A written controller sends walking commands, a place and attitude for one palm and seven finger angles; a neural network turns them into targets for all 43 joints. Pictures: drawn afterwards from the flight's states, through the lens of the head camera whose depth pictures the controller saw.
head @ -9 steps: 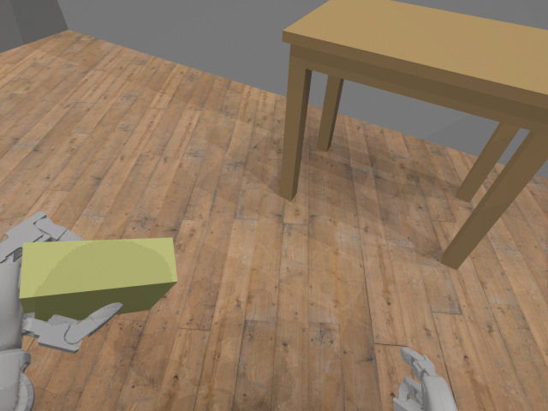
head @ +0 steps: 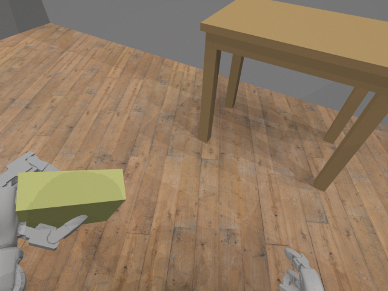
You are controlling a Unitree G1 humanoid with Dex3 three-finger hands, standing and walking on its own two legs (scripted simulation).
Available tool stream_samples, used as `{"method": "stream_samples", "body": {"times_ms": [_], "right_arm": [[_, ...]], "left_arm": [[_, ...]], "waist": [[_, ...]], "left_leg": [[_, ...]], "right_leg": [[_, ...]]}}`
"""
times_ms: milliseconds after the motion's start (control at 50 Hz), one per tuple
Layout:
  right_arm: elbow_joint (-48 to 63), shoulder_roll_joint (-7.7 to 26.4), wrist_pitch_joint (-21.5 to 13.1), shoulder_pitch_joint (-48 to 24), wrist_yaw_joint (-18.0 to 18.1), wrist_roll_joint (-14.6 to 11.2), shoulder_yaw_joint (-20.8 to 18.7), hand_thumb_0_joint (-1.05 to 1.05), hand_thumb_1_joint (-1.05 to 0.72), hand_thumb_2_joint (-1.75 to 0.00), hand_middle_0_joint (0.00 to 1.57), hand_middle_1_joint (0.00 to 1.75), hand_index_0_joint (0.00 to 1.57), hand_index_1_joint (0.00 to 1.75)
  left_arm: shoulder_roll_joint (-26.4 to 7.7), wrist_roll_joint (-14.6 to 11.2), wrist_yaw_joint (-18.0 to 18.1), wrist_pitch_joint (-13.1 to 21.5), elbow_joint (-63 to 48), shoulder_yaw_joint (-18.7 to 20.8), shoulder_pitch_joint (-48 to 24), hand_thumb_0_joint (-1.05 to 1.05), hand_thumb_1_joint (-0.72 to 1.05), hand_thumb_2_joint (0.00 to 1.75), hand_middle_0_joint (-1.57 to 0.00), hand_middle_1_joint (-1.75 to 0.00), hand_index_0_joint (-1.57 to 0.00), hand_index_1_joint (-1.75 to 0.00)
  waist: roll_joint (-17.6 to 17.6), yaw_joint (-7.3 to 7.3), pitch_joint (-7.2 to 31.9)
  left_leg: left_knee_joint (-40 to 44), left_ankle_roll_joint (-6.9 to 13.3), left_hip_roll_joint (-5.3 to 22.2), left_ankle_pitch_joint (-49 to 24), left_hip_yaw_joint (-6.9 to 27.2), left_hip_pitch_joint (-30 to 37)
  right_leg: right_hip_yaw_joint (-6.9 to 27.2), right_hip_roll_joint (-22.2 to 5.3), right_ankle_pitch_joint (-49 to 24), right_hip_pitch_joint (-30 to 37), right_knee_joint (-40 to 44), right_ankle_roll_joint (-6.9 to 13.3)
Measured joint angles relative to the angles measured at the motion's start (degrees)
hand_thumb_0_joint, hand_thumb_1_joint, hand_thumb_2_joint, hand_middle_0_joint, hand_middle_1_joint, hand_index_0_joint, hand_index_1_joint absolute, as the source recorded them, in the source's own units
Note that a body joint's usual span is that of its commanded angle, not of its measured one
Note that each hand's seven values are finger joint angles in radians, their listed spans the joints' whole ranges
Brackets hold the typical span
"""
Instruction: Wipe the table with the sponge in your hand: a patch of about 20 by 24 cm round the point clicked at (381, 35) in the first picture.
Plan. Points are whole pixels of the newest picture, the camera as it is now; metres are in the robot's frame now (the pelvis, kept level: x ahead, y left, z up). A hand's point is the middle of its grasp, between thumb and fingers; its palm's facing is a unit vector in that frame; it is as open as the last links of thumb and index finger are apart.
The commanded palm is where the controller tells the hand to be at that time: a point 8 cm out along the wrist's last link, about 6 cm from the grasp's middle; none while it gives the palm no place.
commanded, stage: stand and wait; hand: left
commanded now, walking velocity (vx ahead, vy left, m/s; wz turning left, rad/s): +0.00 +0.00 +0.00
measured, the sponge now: (86, 200) +0.23 +0.20 +0.13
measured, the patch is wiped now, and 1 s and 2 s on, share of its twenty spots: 0.00 0.00 0.00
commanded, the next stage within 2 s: look at it before walking up in 0.08 s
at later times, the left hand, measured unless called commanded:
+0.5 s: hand (46, 204) +0.20 +0.24 +0.16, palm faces +0.42 -0.82 -0.38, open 9.4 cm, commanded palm +0.15 +0.29 +0.18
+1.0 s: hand (75, 164) +0.28 +0.23 +0.16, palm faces +0.45 -0.76 -0.46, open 9.4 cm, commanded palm +0.21 +0.28 +0.18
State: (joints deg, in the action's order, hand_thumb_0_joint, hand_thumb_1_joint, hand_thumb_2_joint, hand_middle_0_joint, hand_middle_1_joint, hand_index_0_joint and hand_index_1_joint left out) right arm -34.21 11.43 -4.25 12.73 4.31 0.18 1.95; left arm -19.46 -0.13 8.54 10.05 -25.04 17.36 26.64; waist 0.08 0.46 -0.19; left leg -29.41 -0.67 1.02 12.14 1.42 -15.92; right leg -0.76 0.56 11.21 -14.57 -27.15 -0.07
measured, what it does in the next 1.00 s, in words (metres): steps on the spot: right foot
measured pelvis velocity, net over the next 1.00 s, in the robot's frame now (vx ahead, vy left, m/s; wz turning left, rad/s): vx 0.09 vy -0.02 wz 0.15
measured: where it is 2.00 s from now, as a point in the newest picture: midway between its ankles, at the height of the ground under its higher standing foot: (196, 263)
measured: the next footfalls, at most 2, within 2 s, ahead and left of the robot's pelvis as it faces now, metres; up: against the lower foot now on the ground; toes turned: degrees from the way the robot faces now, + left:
right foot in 0.94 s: +0.15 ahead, -0.12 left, +0.00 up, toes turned -1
left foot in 1.28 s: +0.28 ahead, +0.15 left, +0.00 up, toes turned +22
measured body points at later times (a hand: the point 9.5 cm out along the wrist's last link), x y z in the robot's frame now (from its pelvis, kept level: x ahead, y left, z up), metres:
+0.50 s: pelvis +0.00 +0.00 +0.00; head -0.01 +0.01 +0.45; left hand +0.18 +0.29 +0.18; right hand +0.15 -0.23 -0.09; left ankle +0.04 +0.12 -0.73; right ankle +0.03 -0.12 -0.73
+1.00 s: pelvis +0.09 -0.02 -0.01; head +0.11 -0.03 +0.44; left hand +0.25 +0.27 +0.18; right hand +0.26 -0.22 -0.12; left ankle +0.04 +0.11 -0.70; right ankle +0.11 -0.11 -0.74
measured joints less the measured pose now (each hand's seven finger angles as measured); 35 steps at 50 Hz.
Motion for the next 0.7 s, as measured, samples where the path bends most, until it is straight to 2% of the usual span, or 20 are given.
{"method": "stream_samples", "body": {"times_ms": [400,520,600,660,700], "right_arm": [[-0.52,0.31,-0.04,1.21,-0.01,0.07,-0.26,0.01,-0.9,-0.89,0.2,0.3,0.21,0.3],[-1.0,0.39,0.64,2.44,0.54,0.59,-0.63,0.01,-0.9,-0.89,0.2,0.3,0.21,0.3],[-1.7,0.86,0.45,2.75,0.62,0.63,-1.03,0.01,-0.9,-0.89,0.2,0.3,0.21,0.3],[-2.61,0.86,0.91,3.14,0.65,0.5,-1.14,0.01,-0.9,-0.89,0.2,0.3,0.21,0.3],[-2.84,0.18,0.72,3.32,0.71,0.45,-1.25,0.01,-0.9,-0.89,0.2,0.3,0.21,0.3]], "left_arm": [[-0.31,0.22,0.16,0.03,0.18,0.09,0.26,-0.01,-0.43,1.0,-0.81,-1.36,-0.81,-1.36],[-0.14,0.67,0.65,-0.49,-1.1,0.07,0.73,-0.01,-0.43,1.0,-0.81,-1.36,-0.81,-1.36],[-1.21,0.52,1.01,0.31,-2.5,0.77,-0.7,-0.01,-0.43,1.0,-0.81,-1.36,-0.81,-1.36],[-1.08,0.13,1.13,0.92,-2.29,1.67,-0.2,-0.01,-0.43,1.01,-0.81,-1.36,-0.81,-1.36],[-0.46,0.51,1.25,0.95,-1.06,2.37,0.73,-0.01,-0.43,1.01,-0.81,-1.36,-0.81,-1.36]], "waist": [[-0.27,-0.43,0.04],[-0.11,-1.2,1.76],[1.13,-1.71,0.58],[2.33,-1.34,1.09],[1.53,-1.48,2.13]], "left_leg": [[-0.24,0.17,-0.11,-0.5,0.14,-0.65],[-4.99,1.91,-0.4,7.83,0.37,-2.76],[-8.13,2.18,-0.49,6.45,-0.93,-3.27],[-8.78,1.23,-1.21,5.3,-2.49,-1.83],[-8.92,1.82,-0.91,6.97,-2.55,-1.52]], "right_leg": [[-0.18,-0.12,-0.4,-0.62,-0.35,0.02],[-1.58,-0.94,7.63,-1.92,-4.59,0.84],[-2.87,-2.87,4.78,-1.86,-7.88,0.31],[-1.94,-4.2,11.5,-2.2,-13.13,-0.24],[-1.22,-2.96,16.87,-4.59,-20.78,-0.09]]}}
